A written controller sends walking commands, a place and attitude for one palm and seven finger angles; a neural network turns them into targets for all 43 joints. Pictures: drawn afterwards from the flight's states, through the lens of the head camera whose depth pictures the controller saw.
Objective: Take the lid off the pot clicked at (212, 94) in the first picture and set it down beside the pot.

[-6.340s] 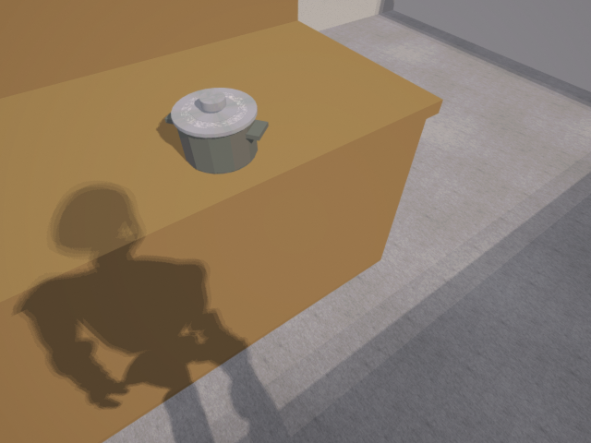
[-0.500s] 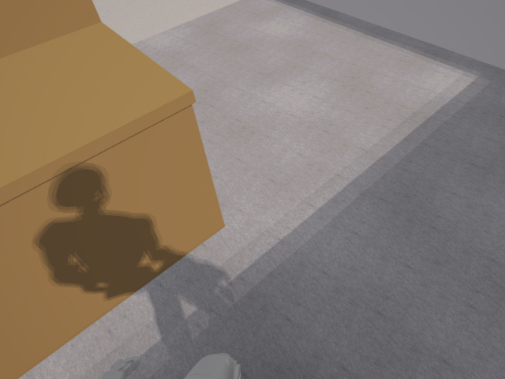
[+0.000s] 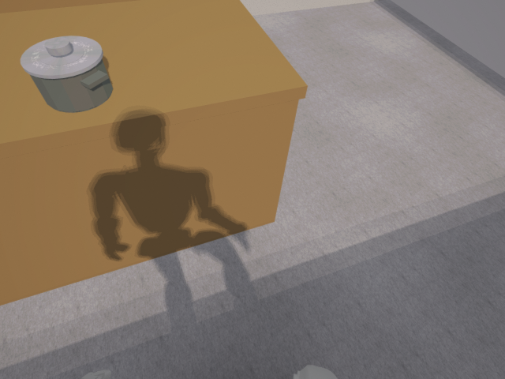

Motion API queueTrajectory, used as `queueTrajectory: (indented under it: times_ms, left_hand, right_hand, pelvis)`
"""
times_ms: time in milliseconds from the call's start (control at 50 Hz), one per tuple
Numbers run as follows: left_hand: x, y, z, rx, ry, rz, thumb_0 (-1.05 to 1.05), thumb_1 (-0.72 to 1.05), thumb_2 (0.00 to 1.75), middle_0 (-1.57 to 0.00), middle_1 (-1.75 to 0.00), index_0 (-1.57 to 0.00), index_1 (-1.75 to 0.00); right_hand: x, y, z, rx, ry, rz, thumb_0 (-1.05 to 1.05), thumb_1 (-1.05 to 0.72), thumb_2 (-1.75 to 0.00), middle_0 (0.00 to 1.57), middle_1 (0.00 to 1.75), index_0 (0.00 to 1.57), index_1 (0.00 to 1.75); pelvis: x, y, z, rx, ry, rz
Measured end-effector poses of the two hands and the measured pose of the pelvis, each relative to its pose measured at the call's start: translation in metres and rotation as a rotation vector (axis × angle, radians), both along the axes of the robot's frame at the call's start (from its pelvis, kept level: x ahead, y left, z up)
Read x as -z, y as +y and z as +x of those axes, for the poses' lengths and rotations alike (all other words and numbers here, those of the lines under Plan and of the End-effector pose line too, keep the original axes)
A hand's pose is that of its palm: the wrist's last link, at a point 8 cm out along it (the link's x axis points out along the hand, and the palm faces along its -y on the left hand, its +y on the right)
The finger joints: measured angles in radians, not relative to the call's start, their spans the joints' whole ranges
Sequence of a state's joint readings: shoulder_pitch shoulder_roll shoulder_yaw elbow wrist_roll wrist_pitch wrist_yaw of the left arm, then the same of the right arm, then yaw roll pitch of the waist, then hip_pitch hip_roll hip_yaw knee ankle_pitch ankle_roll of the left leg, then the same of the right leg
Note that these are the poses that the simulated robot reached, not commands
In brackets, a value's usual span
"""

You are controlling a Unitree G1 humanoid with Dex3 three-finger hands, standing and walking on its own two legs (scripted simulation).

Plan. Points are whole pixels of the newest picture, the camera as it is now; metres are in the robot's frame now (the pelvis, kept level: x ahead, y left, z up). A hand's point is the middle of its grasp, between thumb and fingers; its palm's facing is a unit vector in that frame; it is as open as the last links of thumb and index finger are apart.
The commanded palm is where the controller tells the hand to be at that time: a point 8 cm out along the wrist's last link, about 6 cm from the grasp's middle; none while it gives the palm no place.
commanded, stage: turn to face it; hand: left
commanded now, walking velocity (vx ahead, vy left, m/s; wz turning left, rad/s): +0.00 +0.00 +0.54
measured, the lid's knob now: (58, 46) +0.71 +0.48 +0.11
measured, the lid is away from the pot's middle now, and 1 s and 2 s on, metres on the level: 0.00 0.00 0.00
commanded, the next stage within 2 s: take the last steps up to it in 0.46 s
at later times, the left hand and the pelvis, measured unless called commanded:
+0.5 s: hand out of the picture +0.01 +0.17 -0.16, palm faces +0.25 -0.93 -0.26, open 7.4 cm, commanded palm none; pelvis +0.01 -0.04 +0.00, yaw +14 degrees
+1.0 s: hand out of the picture +0.05 +0.19 -0.16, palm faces +0.32 -0.92 -0.25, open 7.4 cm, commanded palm none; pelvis +0.06 -0.01 -0.01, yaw +18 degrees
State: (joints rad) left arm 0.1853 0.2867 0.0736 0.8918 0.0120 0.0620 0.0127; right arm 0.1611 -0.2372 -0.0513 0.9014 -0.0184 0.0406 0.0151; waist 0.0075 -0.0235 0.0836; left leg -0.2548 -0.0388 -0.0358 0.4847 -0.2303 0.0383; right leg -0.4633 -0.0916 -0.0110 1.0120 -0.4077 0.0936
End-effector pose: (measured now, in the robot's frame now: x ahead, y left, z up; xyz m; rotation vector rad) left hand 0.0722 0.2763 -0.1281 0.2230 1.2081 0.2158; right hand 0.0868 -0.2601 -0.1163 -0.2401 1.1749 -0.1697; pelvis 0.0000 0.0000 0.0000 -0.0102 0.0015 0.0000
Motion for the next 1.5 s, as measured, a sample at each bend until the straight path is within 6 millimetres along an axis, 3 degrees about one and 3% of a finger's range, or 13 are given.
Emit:
queueTrajectory:
  times_ms: [100, 200, 380, 500, 600, 700, 840, 960, 1040, 1160, 1300, 1420, 1500]
  left_hand:
    - [-0.011, -0.01, 0.012, -0.02, -0.057, 0.021, 0.01, 0.91, 0.9, -0.2, -0.3, -0.2, -0.3]
    - [-0.017, -0.031, 0.015, -0.038, -0.122, 0.056, 0.01, 0.91, 0.9, -0.2, -0.3, -0.2, -0.3]
    - [-0.019, -0.063, -0.031, -0.142, -0.068, 0.026, 0.01, 0.91, 0.9, -0.2, -0.3, -0.2, -0.3]
    - [-0.003, -0.065, -0.077, -0.224, 0.017, -0.028, 0.0, 0.9, 0.9, -0.2, -0.3, -0.2, -0.3]
    - [0.022, -0.049, -0.122, -0.313, 0.098, -0.069, 0.01, 0.9, 0.9, -0.2, -0.3, -0.2, -0.3]
    - [0.02, -0.037, -0.141, -0.352, 0.155, -0.084, 0.01, 0.91, 0.9, -0.2, -0.3, -0.2, -0.3]
    - [0.004, -0.032, -0.119, -0.341, 0.107, -0.081, 0.01, 0.91, 0.9, -0.2, -0.3, -0.19, -0.3]
    - [0.0, -0.039, -0.065, -0.3, 0.055, -0.059, 0.01, 0.91, 0.9, -0.2, -0.3, -0.19, -0.3]
    - [0.003, -0.048, -0.035, -0.311, -0.007, -0.043, 0.01, 0.91, 0.9, -0.2, -0.3, -0.2, -0.3]
    - [-0.002, -0.071, -0.034, -0.365, 0.061, -0.092, 0.0, 0.91, 0.9, -0.2, -0.3, -0.2, -0.3]
    - [0.003, -0.079, -0.038, -0.421, 0.185, -0.177, 0.0, 0.91, 0.9, -0.2, -0.3, -0.2, -0.3]
    - [0.024, -0.048, -0.033, -0.48, 0.272, -0.215, 0.0, 0.91, 0.9, -0.2, -0.3, -0.2, -0.3]
    - [0.033, -0.009, -0.005, -0.455, 0.283, -0.19, 0.01, 0.91, 0.9, -0.2, -0.3, -0.2, -0.3]
  right_hand:
    - [0.01, -0.004, 0.0, -0.027, 0.034, 0.032, 0.01, -0.9, -0.9, 0.2, 0.3, 0.2, 0.3]
    - [0.032, -0.022, 0.004, -0.046, 0.058, 0.067, 0.01, -0.9, -0.9, 0.2, 0.3, 0.2, 0.3]
    - [0.029, -0.032, 0.026, -0.131, 0.094, 0.071, 0.01, -0.9, -0.9, 0.19, 0.3, 0.2, 0.3]
    - [0.021, -0.01, 0.052, -0.208, 0.084, 0.051, 0.01, -0.91, -0.9, 0.19, 0.3, 0.2, 0.3]
    - [0.016, 0.023, 0.075, -0.286, 0.013, 0.02, 0.01, -0.9, -0.9, 0.19, 0.3, 0.2, 0.3]
    - [0.005, 0.047, 0.074, -0.327, -0.007, 0.02, 0.01, -0.9, -0.9, 0.19, 0.3, 0.2, 0.3]
    - [0.011, 0.05, 0.05, -0.3, 0.064, 0.054, 0.01, -0.91, -0.9, 0.2, 0.3, 0.2, 0.3]
    - [0.032, 0.028, 0.027, -0.239, 0.195, 0.073, 0.01, -0.91, -0.9, 0.2, 0.3, 0.2, 0.3]
    - [0.047, 0.014, 0.026, -0.231, 0.291, 0.074, 0.01, -0.91, -0.9, 0.2, 0.3, 0.2, 0.3]
    - [0.033, 0.023, 0.08, -0.243, 0.253, 0.08, 0.01, -0.91, -0.9, 0.19, 0.3, 0.2, 0.3]
    - [0.022, 0.072, 0.171, -0.298, 0.133, 0.103, 0.01, -0.91, -0.9, 0.19, 0.3, 0.2, 0.3]
    - [0.027, 0.137, 0.252, -0.376, 0.011, 0.103, 0.01, -0.91, -0.9, 0.19, 0.3, 0.2, 0.3]
    - [0.027, 0.163, 0.274, -0.359, -0.04, 0.097, 0.01, -0.91, -0.9, 0.19, 0.3, 0.2, 0.3]
  pelvis:
    - [0.0, -0.012, 0.002, -0.059, 0.003, 0.006]
    - [0.01, -0.033, 0.005, -0.11, 0.004, 0.025]
    - [0.001, -0.045, 0.007, -0.208, -0.016, 0.041]
    - [0.0, -0.037, 0.006, -0.244, -0.011, 0.046]
    - [0.011, -0.019, 0.001, -0.281, -0.011, 0.021]
    - [0.003, -0.01, 0.002, -0.291, -0.016, 0.011]
    - [-0.005, -0.003, 0.02, -0.312, -0.007, 0.014]
    - [0.001, -0.009, 0.05, -0.315, -0.005, 0.037]
    - [0.01, -0.014, 0.073, -0.335, -0.016, 0.025]
    - [-0.004, -0.006, 0.108, -0.342, -0.012, 0.024]
    - [-0.007, 0.021, 0.148, -0.346, -0.004, 0.025]
    - [0.011, 0.065, 0.187, -0.343, -0.014, 0.005]
    - [0.016, 0.084, 0.205, -0.329, -0.023, 0.021]
